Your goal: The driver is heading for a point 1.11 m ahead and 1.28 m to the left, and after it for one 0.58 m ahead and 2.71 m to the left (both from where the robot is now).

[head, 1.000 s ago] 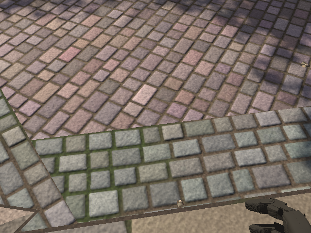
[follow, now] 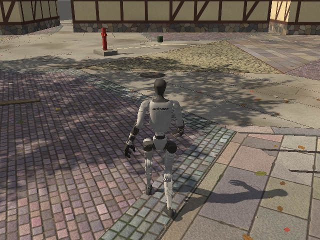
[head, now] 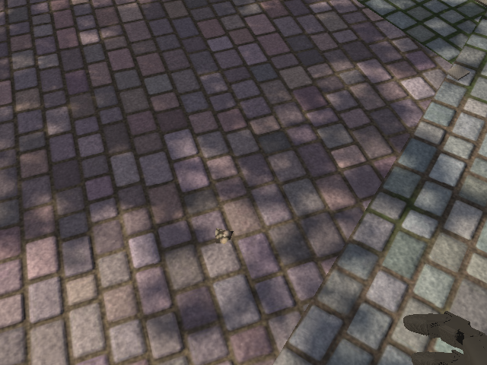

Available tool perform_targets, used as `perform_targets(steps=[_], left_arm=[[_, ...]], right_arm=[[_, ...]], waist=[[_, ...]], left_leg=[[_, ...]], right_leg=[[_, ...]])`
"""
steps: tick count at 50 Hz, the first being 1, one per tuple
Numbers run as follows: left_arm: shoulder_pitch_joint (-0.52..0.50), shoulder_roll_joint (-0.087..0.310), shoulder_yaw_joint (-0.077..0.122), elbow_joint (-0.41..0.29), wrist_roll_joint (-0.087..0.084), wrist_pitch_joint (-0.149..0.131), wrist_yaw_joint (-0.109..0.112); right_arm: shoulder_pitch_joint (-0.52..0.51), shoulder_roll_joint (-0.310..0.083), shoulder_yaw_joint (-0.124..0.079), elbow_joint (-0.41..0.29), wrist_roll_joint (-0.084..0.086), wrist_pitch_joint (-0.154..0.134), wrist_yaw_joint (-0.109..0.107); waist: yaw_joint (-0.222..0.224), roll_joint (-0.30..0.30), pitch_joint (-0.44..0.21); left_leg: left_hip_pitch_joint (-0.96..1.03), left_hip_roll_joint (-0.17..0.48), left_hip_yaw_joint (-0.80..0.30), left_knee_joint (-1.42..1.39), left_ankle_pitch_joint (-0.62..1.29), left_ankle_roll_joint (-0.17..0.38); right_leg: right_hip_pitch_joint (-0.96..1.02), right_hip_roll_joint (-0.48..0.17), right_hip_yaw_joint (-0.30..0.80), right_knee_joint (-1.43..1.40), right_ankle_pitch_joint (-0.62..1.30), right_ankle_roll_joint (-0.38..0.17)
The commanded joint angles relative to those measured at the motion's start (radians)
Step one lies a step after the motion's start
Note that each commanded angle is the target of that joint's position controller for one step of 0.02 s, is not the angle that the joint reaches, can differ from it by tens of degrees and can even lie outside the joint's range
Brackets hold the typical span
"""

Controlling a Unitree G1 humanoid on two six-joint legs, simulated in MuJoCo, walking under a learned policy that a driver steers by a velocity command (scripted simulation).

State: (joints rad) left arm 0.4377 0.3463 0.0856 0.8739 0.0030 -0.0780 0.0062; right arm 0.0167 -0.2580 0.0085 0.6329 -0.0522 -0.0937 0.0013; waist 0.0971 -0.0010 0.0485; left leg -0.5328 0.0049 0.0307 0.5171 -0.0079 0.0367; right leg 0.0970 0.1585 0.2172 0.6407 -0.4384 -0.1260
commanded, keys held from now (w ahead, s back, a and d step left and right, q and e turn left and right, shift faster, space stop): q+shift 0.92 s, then w+q+shift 0.08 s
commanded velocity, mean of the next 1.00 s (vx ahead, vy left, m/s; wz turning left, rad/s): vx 0.17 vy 0.00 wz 0.75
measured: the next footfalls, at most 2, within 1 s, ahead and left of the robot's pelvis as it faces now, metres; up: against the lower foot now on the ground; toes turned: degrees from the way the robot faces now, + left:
right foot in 0.38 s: +0.40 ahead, -0.04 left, +0.00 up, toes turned +26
left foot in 0.82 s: +0.22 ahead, +0.18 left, +0.00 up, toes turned +44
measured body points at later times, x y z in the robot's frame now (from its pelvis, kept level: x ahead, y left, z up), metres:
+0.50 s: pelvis +0.24 +0.01 +0.02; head +0.28 +0.01 +0.47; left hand +0.37 +0.32 -0.05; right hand +0.44 -0.24 -0.08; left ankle +0.16 +0.12 -0.64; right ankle +0.37 -0.06 -0.71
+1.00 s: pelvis +0.25 +0.07 +0.03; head +0.26 +0.13 +0.48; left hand +0.14 +0.39 -0.08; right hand +0.57 -0.01 -0.04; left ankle +0.20 +0.15 -0.71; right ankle +0.39 -0.03 -0.64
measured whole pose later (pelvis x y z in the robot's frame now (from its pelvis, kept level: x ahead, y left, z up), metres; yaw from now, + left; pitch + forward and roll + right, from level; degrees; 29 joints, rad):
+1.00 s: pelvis +0.25 +0.07 +0.03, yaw +49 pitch +4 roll -3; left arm 0.10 0.33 0.10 0.72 0.00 -0.02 0.02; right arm 0.25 -0.33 -0.08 0.57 0.02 0.03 -0.02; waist 0.00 -0.02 0.03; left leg -0.34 -0.03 -0.10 0.51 -0.23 0.05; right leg -0.58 0.00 0.04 1.03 -0.32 0.04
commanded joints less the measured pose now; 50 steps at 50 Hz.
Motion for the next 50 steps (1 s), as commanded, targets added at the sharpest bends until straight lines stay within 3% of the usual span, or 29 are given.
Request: perform_targets(steps=[1,2,3,4,5,7,8,9,13,18,19,20,21,22,23,24,26,28,33,38,40,41,42,43,44,45,47,49,50], left_arm=[[0.152,0.031,-0.013,-0.059,-0.021,-0.015,0.015],[0.039,0.015,-0.035,-0.080,-0.016,-0.015,-0.008],[-0.115,0.057,-0.037,-0.141,-0.012,-0.015,-0.013],[-0.248,0.078,-0.032,-0.171,0.010,-0.018,-0.013],[-0.268,0.071,-0.030,-0.204,0.015,-0.020,-0.011],[-0.297,0.035,-0.040,-0.241,0.030,-0.012,-0.005],[-0.242,0.016,-0.048,-0.248,0.019,-0.010,0.001],[-0.240,0.011,-0.057,-0.248,0.011,-0.008,0.007],[-0.368,0.017,-0.058,-0.267,-0.001,0.009,0.005],[-0.365,0.063,-0.026,-0.274,-0.001,0.007,0.006],[-0.310,0.080,-0.019,-0.262,0.013,0.006,0.011],[-0.288,0.097,-0.021,-0.273,0.026,0.018,0.020],[-0.306,0.101,-0.017,-0.270,0.036,0.038,0.016],[-0.373,0.054,-0.015,-0.298,0.023,0.045,0.021],[-0.399,0.006,-0.026,-0.303,0.017,0.049,0.024],[-0.427,0.005,-0.028,-0.308,0.018,0.056,0.025],[-0.444,0.031,-0.018,-0.291,0.025,0.060,0.032],[-0.409,0.035,-0.011,-0.266,0.026,0.060,0.040],[-0.388,0.087,0.017,-0.237,0.016,0.068,0.039],[-0.374,0.134,0.044,-0.216,-0.015,0.062,0.013],[-0.352,0.107,0.044,-0.198,-0.032,0.060,0.007],[-0.295,0.064,0.036,-0.175,-0.024,0.064,0.000],[-0.275,0.020,0.022,-0.224,0.024,0.069,-0.006],[-0.414,0.047,0.027,-0.270,0.033,0.062,0.007],[-0.455,0.076,0.035,-0.278,0.007,0.063,0.018],[-0.430,0.075,0.037,-0.265,0.000,0.062,0.028],[-0.364,0.088,0.043,-0.234,0.017,0.058,0.031],[-0.366,0.076,0.042,-0.229,-0.002,0.037,0.003],[-0.392,0.073,0.040,-0.234,-0.013,0.027,-0.006]], right_arm=[[0.528,-0.276,-0.107,0.104,0.016,-0.001,0.013],[0.401,-0.181,-0.085,0.073,0.063,-0.028,0.019],[0.302,-0.142,-0.081,0.054,0.076,-0.031,0.024],[0.268,-0.135,-0.076,0.051,0.082,-0.030,0.027],[0.259,-0.151,-0.080,0.051,0.075,-0.034,0.024],[0.274,-0.143,-0.080,0.063,0.067,-0.026,0.022],[0.253,-0.199,-0.096,0.058,0.064,-0.023,0.014],[0.218,-0.213,-0.104,0.045,0.068,-0.015,0.005],[0.262,-0.263,-0.131,0.036,0.088,0.045,-0.031],[0.209,-0.185,-0.126,-0.014,0.089,0.089,-0.057],[0.240,-0.124,-0.109,-0.022,0.085,0.094,-0.052],[0.348,-0.049,-0.089,-0.013,0.061,0.098,-0.050],[0.527,-0.111,-0.092,-0.032,0.076,0.093,-0.032],[0.486,-0.195,-0.116,-0.004,0.083,0.102,-0.035],[0.407,-0.243,-0.134,-0.001,0.087,0.118,-0.040],[0.377,-0.245,-0.141,0.001,0.082,0.135,-0.049],[0.340,-0.202,-0.133,-0.032,0.072,0.147,-0.046],[0.301,-0.145,-0.116,-0.063,0.076,0.144,-0.040],[0.216,-0.131,-0.102,-0.105,0.073,0.140,-0.012],[0.195,-0.162,-0.118,-0.119,0.077,0.162,0.015],[0.244,-0.169,-0.134,-0.100,0.074,0.169,0.014],[0.310,-0.225,-0.158,-0.081,0.070,0.167,0.001],[0.330,-0.383,-0.190,-0.108,0.065,0.161,-0.018],[0.309,-0.368,-0.182,-0.141,0.022,0.130,-0.006],[0.278,-0.335,-0.172,-0.134,0.017,0.108,0.001],[0.224,-0.306,-0.166,-0.132,0.040,0.100,-0.007],[0.176,-0.243,-0.144,-0.140,0.077,0.109,-0.024],[0.200,-0.229,-0.134,-0.141,0.077,0.103,-0.027],[0.215,-0.240,-0.135,-0.136,0.076,0.096,-0.029]], waist=[[-0.191,0.260,-0.544],[-0.176,0.247,-0.453],[-0.174,0.118,-0.305],[-0.172,-0.001,-0.167],[-0.129,-0.026,-0.114],[-0.093,-0.034,-0.095],[-0.047,0.040,-0.103],[-0.037,0.057,-0.086],[-0.077,0.083,-0.183],[-0.041,0.131,-0.158],[-0.043,0.053,-0.209],[-0.094,-0.133,-0.269],[-0.190,-0.302,-0.387],[-0.163,-0.227,-0.290],[-0.134,-0.143,-0.201],[-0.136,-0.091,-0.170],[-0.144,-0.101,-0.114],[-0.127,-0.118,-0.127],[-0.102,-0.123,-0.179],[-0.107,-0.155,-0.165],[-0.136,-0.114,-0.168],[-0.148,0.018,-0.145],[-0.096,0.378,-0.118],[-0.177,0.299,-0.200],[-0.165,0.198,-0.171],[-0.123,0.155,-0.141],[-0.084,0.120,-0.178],[-0.097,0.145,-0.181],[-0.108,0.159,-0.155]], left_leg=[[1.037,0.421,-0.752,-0.007,0.775,0.329],[0.999,0.335,-0.652,-0.084,0.501,0.296],[0.834,0.277,-0.533,-0.109,0.427,0.255],[0.663,0.219,-0.457,-0.148,0.481,0.235],[0.555,0.206,-0.439,-0.177,0.528,0.239],[0.430,0.153,-0.414,-0.239,0.574,0.231],[0.379,0.170,-0.411,-0.220,0.635,0.261],[0.301,0.145,-0.368,-0.215,0.659,0.258],[0.186,0.048,-0.338,-0.178,0.398,0.137],[0.211,-0.002,-0.464,-0.010,0.023,0.045],[0.145,-0.055,-0.406,0.164,-0.205,0.006],[-0.025,-0.167,-0.265,0.414,-0.688,-0.033],[-0.083,-0.101,-0.209,0.576,-0.737,-0.055],[-0.139,-0.034,-0.163,0.682,-0.630,-0.098],[-0.165,-0.002,-0.145,0.733,-0.539,-0.120],[-0.145,0.020,-0.134,0.767,-0.483,-0.133],[-0.105,0.042,-0.095,0.777,-0.408,-0.144],[-0.109,0.058,-0.067,0.703,-0.372,-0.146],[-0.020,0.101,-0.044,0.477,-0.300,-0.123],[0.146,0.071,0.029,0.212,-0.288,-0.055],[0.288,0.020,0.049,0.026,-0.188,-0.002],[0.426,0.051,-0.062,-0.088,-0.026,0.053],[0.585,0.323,-0.483,-0.099,0.358,0.201],[0.509,0.366,-0.608,-0.157,0.269,0.319],[0.481,0.316,-0.524,-0.182,0.161,0.280],[0.450,0.263,-0.466,-0.177,0.097,0.223],[0.394,0.204,-0.413,-0.182,-0.117,0.176],[0.377,0.176,-0.468,-0.258,-0.535,0.180],[0.377,0.178,-0.502,-0.282,-0.592,0.184]], right_leg=[[-0.631,0.082,-0.053,0.917,-0.083,0.102],[-0.734,-0.058,0.014,0.921,-0.074,0.108],[-0.756,-0.111,-0.042,0.836,-0.020,0.107],[-0.782,-0.123,-0.095,0.781,-0.017,0.120],[-0.764,-0.145,-0.095,0.724,0.014,0.127],[-0.706,-0.152,-0.107,0.605,0.041,0.138],[-0.684,-0.163,-0.092,0.486,0.041,0.156],[-0.643,-0.157,-0.109,0.334,0.048,0.178],[-0.401,-0.048,-0.137,0.004,0.373,0.197],[-0.290,-0.111,-0.055,-0.250,0.509,0.167],[-0.150,-0.240,0.005,-0.285,0.604,0.109],[0.036,-0.456,0.205,-0.210,0.946,0.010],[0.050,-0.666,0.463,-0.253,0.825,-0.148],[-0.027,-0.594,0.428,-0.298,0.596,-0.165],[-0.114,-0.506,0.260,-0.307,0.462,-0.121],[-0.196,-0.449,0.172,-0.321,0.398,-0.090],[-0.325,-0.399,0.034,-0.354,0.454,-0.089],[-0.301,-0.393,-0.042,-0.365,0.513,-0.106],[-0.252,-0.453,-0.148,-0.360,0.547,-0.120],[-0.251,-0.487,-0.248,-0.301,0.493,-0.050],[-0.298,-0.454,-0.316,-0.175,0.384,0.035],[-0.435,-0.382,-0.384,0.005,0.244,0.112],[-0.796,-0.233,-0.434,0.359,-0.212,0.221],[-0.878,-0.166,-0.201,0.522,-0.224,0.214],[-0.886,-0.175,-0.153,0.563,-0.132,0.183],[-0.888,-0.183,-0.133,0.535,-0.036,0.166],[-0.811,-0.191,-0.125,0.472,0.089,0.166],[-0.775,-0.162,-0.135,0.364,0.174,0.165],[-0.777,-0.149,-0.129,0.288,0.180,0.166]])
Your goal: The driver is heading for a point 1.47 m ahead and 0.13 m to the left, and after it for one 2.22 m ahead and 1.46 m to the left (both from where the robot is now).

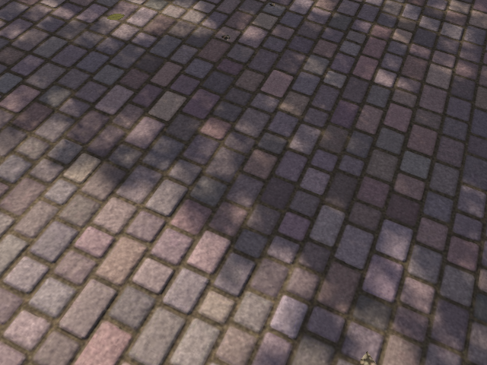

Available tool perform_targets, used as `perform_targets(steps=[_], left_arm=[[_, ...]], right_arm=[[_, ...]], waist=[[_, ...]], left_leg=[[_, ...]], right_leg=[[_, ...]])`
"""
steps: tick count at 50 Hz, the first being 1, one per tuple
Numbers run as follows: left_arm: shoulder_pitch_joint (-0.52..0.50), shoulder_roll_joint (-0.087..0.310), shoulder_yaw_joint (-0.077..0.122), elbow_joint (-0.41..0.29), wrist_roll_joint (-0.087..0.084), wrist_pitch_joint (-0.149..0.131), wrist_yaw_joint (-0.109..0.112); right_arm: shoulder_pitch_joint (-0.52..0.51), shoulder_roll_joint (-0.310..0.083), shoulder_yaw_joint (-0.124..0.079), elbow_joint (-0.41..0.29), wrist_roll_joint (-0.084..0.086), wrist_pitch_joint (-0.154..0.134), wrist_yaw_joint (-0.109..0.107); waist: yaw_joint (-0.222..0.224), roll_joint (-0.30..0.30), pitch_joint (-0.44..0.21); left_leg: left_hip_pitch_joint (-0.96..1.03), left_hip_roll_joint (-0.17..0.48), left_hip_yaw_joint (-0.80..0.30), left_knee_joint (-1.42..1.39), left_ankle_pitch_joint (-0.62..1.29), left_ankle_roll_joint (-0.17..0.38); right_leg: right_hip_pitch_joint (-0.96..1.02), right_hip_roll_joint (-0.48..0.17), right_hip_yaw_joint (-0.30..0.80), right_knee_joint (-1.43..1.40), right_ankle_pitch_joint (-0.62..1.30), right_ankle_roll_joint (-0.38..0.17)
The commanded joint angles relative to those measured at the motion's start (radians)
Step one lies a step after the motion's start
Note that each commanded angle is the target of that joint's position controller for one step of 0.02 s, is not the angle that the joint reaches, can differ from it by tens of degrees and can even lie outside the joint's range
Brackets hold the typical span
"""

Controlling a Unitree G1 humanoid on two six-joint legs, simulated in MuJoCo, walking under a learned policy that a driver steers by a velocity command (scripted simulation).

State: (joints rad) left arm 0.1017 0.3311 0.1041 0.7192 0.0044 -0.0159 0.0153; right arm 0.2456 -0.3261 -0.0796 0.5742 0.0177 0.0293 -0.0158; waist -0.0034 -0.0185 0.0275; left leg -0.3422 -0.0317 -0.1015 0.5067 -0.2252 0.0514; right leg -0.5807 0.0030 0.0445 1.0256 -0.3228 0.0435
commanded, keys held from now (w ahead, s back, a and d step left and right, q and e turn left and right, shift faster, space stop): w+q+shift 0.20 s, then w+shift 0.66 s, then w+e+shift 0.14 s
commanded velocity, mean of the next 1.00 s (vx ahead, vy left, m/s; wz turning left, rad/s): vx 0.83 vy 0.00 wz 0.39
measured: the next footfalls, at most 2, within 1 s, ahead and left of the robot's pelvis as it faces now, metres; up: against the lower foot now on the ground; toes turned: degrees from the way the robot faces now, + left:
right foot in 0.24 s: +0.16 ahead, -0.12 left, +0.00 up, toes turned +18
left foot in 0.66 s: +0.41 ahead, +0.24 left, +0.00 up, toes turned +24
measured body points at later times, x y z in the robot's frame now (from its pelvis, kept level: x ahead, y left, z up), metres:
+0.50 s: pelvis +0.19 +0.01 +0.00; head +0.22 -0.01 +0.45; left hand +0.06 +0.28 -0.10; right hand +0.47 -0.14 -0.09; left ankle +0.21 +0.18 -0.67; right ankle +0.12 -0.14 -0.74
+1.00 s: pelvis +0.56 +0.22 -0.02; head +0.58 +0.22 +0.43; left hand +0.67 +0.52 -0.10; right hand +0.60 -0.06 -0.15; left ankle +0.38 +0.22 -0.74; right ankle +0.81 +0.18 -0.68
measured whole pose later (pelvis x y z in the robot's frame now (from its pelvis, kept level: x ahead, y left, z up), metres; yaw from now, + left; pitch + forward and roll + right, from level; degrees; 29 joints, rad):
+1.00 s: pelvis +0.56 +0.22 -0.02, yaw +20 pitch +1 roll +2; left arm 0.07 0.29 0.01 0.72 0.02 -0.05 -0.07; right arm 0.51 -0.30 -0.03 0.90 -0.01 -0.11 0.02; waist -0.05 -0.02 0.02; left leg 0.19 -0.11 0.08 0.11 -0.28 0.08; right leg -0.81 -0.09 -0.03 0.81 0.05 -0.08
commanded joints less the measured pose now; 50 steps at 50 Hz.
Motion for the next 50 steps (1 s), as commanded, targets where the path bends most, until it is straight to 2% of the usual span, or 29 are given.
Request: perform_targets(steps=[1,7,8,10,11,12,13,14,15,16,18,23,27,29,31,32,33,34,35,36,37,39,41,42,43,45,48,49,50], left_arm=[[-0.084,0.083,0.019,-0.085,-0.020,-0.047,-0.022],[-0.133,0.054,0.006,-0.098,-0.033,-0.099,-0.047],[-0.077,0.046,-0.015,-0.072,0.045,-0.040,-0.055],[-0.006,0.057,-0.013,-0.079,0.014,-0.017,-0.042],[0.100,0.077,-0.007,-0.054,0.009,-0.022,-0.029],[0.239,0.141,0.009,-0.025,0.021,-0.035,-0.013],[0.319,0.245,0.021,-0.027,0.060,-0.049,-0.002],[0.234,0.276,0.032,-0.036,0.072,-0.053,-0.008],[0.180,0.194,0.015,-0.045,0.057,-0.052,-0.015],[0.168,0.138,-0.002,-0.039,0.042,-0.055,-0.022],[0.194,0.105,-0.019,-0.016,0.033,-0.065,-0.020],[0.334,0.099,-0.019,0.059,0.023,-0.093,-0.029],[0.380,0.091,-0.028,0.103,0.021,-0.092,-0.030],[0.419,0.109,-0.028,0.140,0.016,-0.085,-0.028],[0.422,0.149,-0.026,0.165,0.012,-0.080,-0.021],[0.418,0.177,-0.023,0.174,0.012,-0.076,-0.015],[0.381,0.185,-0.024,0.169,0.004,-0.071,-0.009],[0.386,0.117,-0.043,0.128,-0.003,-0.072,-0.015],[0.411,-0.008,-0.069,0.069,-0.001,-0.079,-0.032],[0.278,0.099,-0.042,0.053,0.003,-0.084,-0.026],[0.213,0.092,-0.042,0.030,-0.004,-0.088,-0.029],[0.230,0.045,-0.058,0.044,0.022,-0.077,-0.041],[0.265,0.015,-0.068,0.060,0.040,-0.046,-0.057],[0.226,0.003,-0.071,0.051,0.045,-0.034,-0.064],[0.172,-0.007,-0.075,0.024,0.046,-0.030,-0.068],[0.037,-0.009,-0.084,-0.020,0.030,-0.031,-0.070],[-0.063,-0.014,-0.096,-0.052,0.007,-0.042,-0.087],[-0.096,-0.023,-0.100,-0.057,0.008,-0.043,-0.094],[-0.078,-0.020,-0.100,-0.040,-0.004,-0.038,-0.097]], right_arm=[[0.001,-0.181,-0.050,-0.070,0.007,-0.032,-0.015],[0.010,-0.178,-0.043,-0.063,0.021,-0.045,-0.015],[0.004,-0.224,-0.057,-0.047,-0.063,-0.018,0.032],[-0.080,-0.183,-0.047,-0.076,-0.046,-0.006,0.065],[-0.116,-0.154,-0.039,-0.082,-0.042,-0.011,0.063],[-0.134,-0.090,-0.020,-0.093,-0.038,-0.025,0.053],[-0.126,0.019,0.014,-0.121,-0.025,-0.042,0.040],[-0.099,-0.016,0.018,-0.134,-0.032,-0.050,0.032],[-0.111,-0.069,0.007,-0.105,-0.048,-0.049,0.033],[-0.113,-0.088,0.002,-0.085,-0.061,-0.052,0.048],[-0.089,-0.096,-0.001,-0.052,-0.069,-0.050,0.079],[-0.215,-0.075,0.016,-0.067,-0.064,-0.049,0.095],[-0.359,-0.044,0.045,-0.104,-0.061,-0.058,0.119],[-0.378,-0.029,0.056,-0.104,-0.065,-0.061,0.119],[-0.281,-0.043,0.050,-0.072,-0.070,-0.060,0.095],[-0.133,-0.074,0.033,-0.028,-0.069,-0.062,0.079],[0.092,-0.107,0.013,0.046,-0.068,-0.066,0.060],[0.242,-0.197,-0.016,0.091,-0.090,-0.069,0.039],[0.254,-0.278,-0.030,0.095,-0.089,-0.073,0.031],[0.233,-0.229,-0.022,0.101,-0.070,-0.075,0.028],[0.176,-0.186,-0.013,0.135,-0.066,-0.077,0.024],[0.097,-0.118,0.005,0.146,-0.057,-0.089,0.025],[0.090,-0.059,0.024,0.165,-0.046,-0.105,0.025],[0.107,-0.047,0.027,0.185,-0.035,-0.114,0.025],[0.127,-0.064,0.024,0.198,-0.028,-0.122,0.026],[0.158,-0.058,0.024,0.220,-0.033,-0.135,0.034],[0.160,-0.054,0.032,0.237,-0.032,-0.161,0.034],[0.187,-0.054,0.036,0.254,-0.023,-0.169,0.032],[0.177,-0.073,0.036,0.257,-0.023,-0.173,0.028]], waist=[[-0.017,0.183,-0.109],[-0.025,0.205,-0.043],[-0.038,0.233,-0.063],[0.034,0.183,-0.022],[0.100,0.135,-0.025],[0.162,0.021,-0.062],[0.170,-0.229,-0.127],[0.096,-0.171,-0.081],[0.068,-0.063,-0.023],[0.054,-0.042,-0.003],[0.047,-0.108,-0.004],[0.085,-0.099,0.070],[0.107,-0.124,0.107],[0.104,-0.127,0.118],[0.032,-0.149,0.045],[-0.054,-0.157,-0.049],[-0.175,-0.139,-0.157],[-0.222,-0.012,-0.292],[-0.134,0.246,-0.409],[-0.166,0.118,-0.332],[-0.115,0.076,-0.136],[-0.025,0.055,-0.022],[0.027,0.102,0.013],[0.032,0.091,0.056],[0.032,0.111,0.094],[0.007,0.087,0.159],[0.004,0.045,0.170],[-0.006,0.019,0.163],[-0.004,0.027,0.103]], left_leg=[[0.188,0.212,-0.386,-0.280,-0.380,0.171],[0.070,0.157,-0.422,-0.229,-0.326,0.167],[0.025,0.087,-0.391,-0.224,-0.371,0.149],[-0.151,0.062,-0.421,-0.188,-0.371,0.124],[-0.251,0.036,-0.393,-0.105,-0.391,0.095],[-0.391,-0.024,-0.299,0.079,-0.427,0.049],[-0.492,-0.138,-0.119,0.424,-0.420,0.014],[-0.601,-0.077,-0.103,0.576,-0.271,0.015],[-0.598,-0.024,-0.104,0.640,-0.168,0.018],[-0.574,-0.012,-0.098,0.632,-0.108,0.012],[-0.497,-0.007,-0.070,0.612,-0.033,-0.014],[-0.558,-0.014,-0.048,0.505,0.073,-0.034],[-0.382,0.031,0.122,0.246,0.118,-0.013],[-0.284,0.030,0.191,0.157,0.082,0.028],[-0.100,-0.041,0.243,0.122,-0.016,0.078],[0.084,-0.082,0.250,0.116,-0.053,0.102],[0.368,-0.072,0.211,0.054,-0.008,0.123],[0.694,0.118,-0.016,0.033,-0.279,0.147],[0.828,0.392,-0.555,-0.110,-0.653,0.196],[0.728,0.381,-0.675,-0.218,-0.613,0.171],[0.580,0.336,-0.485,-0.226,-0.405,0.163],[0.349,0.246,-0.294,-0.271,-0.196,0.147],[0.228,0.205,-0.220,-0.333,-0.171,0.160],[0.207,0.186,-0.182,-0.374,-0.151,0.160],[0.191,0.195,-0.167,-0.410,-0.111,0.169],[0.181,0.171,-0.045,-0.464,0.070,0.150],[0.135,0.149,0.144,-0.513,0.419,0.084],[0.156,0.146,0.184,-0.542,0.533,0.061],[0.215,0.131,0.216,-0.547,0.668,0.039]], right_leg=[[-0.092,0.018,0.052,-0.171,0.065,-0.004],[0.104,0.063,0.054,-0.430,0.056,0.009],[0.180,0.077,-0.026,-0.387,-0.006,0.016],[0.380,0.072,-0.021,-0.481,0.023,0.011],[0.536,0.047,-0.018,-0.551,0.056,-0.006],[0.727,-0.076,0.082,-0.619,-0.043,-0.038],[0.800,-0.356,0.480,-0.779,-0.416,-0.100],[0.695,-0.452,0.791,-0.879,-0.583,-0.173],[0.632,-0.421,0.710,-0.853,-0.556,-0.186],[0.593,-0.345,0.549,-0.828,-0.459,-0.164],[0.551,-0.241,0.348,-0.850,-0.312,-0.142],[0.584,-0.228,0.186,-0.915,-0.108,-0.181],[0.526,-0.224,0.036,-0.985,0.129,-0.178],[0.560,-0.239,-0.008,-0.977,0.379,-0.178],[0.613,-0.253,-0.074,-0.803,0.976,-0.169],[0.601,-0.261,-0.101,-0.615,1.216,-0.162],[0.483,-0.233,-0.134,-0.357,1.190,-0.143],[0.193,-0.164,-0.140,0.005,0.792,-0.133],[-0.087,-0.004,-0.046,0.325,-0.148,-0.120],[-0.179,-0.013,0.069,0.392,-0.092,-0.150],[-0.223,-0.068,0.040,0.352,0.028,-0.151],[-0.138,-0.120,0.018,0.243,0.074,-0.134],[-0.081,-0.145,0.015,0.192,0.058,-0.108],[-0.122,-0.154,-0.001,0.176,0.060,-0.099],[-0.172,-0.164,-0.016,0.138,0.095,-0.089],[-0.234,-0.151,-0.035,0.028,0.199,-0.089],[-0.084,-0.090,-0.081,-0.217,0.408,-0.120],[-0.026,-0.061,-0.130,-0.278,0.471,-0.140],[0.045,-0.014,-0.167,-0.299,0.514,-0.154]])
